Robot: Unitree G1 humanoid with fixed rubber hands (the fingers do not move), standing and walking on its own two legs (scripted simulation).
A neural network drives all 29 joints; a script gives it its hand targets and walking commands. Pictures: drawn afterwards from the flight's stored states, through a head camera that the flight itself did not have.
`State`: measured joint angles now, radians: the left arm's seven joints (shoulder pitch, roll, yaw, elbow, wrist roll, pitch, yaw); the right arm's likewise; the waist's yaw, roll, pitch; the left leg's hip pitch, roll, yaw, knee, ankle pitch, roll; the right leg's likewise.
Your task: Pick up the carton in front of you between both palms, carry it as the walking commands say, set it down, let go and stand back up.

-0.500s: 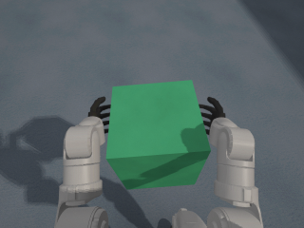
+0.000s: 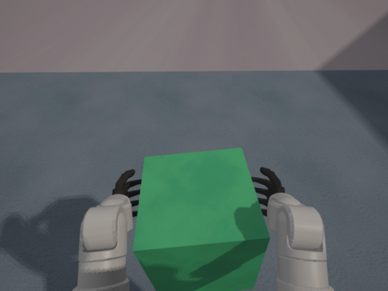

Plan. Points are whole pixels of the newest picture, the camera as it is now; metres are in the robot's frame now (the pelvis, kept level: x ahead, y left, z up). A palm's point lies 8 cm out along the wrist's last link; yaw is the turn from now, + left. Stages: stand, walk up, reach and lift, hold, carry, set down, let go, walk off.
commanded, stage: carry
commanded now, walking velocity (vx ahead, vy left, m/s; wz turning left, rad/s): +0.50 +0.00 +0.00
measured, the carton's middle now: (200, 224) +0.27 +0.00 +0.00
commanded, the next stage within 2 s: none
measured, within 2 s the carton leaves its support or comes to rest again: neither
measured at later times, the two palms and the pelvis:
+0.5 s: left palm (138, 114) +0.57 +0.18 +0.09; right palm (240, 114) +0.55 -0.12 +0.10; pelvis +0.30 +0.04 +0.00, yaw -2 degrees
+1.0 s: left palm (161, 68) +0.88 +0.15 +0.09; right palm (236, 68) +0.88 -0.15 +0.09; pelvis +0.61 +0.00 +0.00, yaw +0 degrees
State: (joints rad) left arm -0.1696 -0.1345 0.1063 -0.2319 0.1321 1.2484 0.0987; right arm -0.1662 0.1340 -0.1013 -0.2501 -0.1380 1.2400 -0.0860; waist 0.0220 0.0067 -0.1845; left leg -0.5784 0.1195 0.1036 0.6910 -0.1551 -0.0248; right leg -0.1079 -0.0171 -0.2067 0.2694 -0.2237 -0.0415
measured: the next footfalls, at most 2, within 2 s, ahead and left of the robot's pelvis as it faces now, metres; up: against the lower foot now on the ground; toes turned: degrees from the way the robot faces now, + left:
left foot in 0.16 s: +0.28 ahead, +0.14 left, +0.00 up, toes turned +11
right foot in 0.64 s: +0.57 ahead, -0.10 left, +0.00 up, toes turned -14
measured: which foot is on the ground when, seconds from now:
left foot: up 0.00-0.14, down 0.16-0.64, up 0.66-1.00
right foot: down 0.00-0.20, up 0.22-0.62, down 0.64-1.00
